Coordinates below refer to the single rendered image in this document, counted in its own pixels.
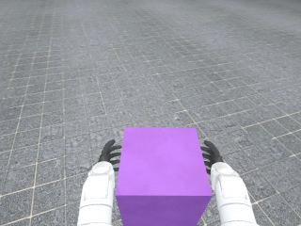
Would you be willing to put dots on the robot right forearm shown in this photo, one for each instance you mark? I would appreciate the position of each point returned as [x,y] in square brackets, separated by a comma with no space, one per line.
[231,195]

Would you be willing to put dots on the robot right hand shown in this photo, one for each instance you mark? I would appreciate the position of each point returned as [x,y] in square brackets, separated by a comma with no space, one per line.
[213,155]

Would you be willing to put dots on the robot left forearm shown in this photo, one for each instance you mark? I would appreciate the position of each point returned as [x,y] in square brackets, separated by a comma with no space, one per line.
[96,202]

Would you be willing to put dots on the robot left hand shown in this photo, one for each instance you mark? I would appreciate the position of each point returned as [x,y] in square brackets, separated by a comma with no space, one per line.
[107,155]

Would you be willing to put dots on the carton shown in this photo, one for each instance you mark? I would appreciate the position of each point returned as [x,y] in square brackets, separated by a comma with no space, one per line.
[162,179]

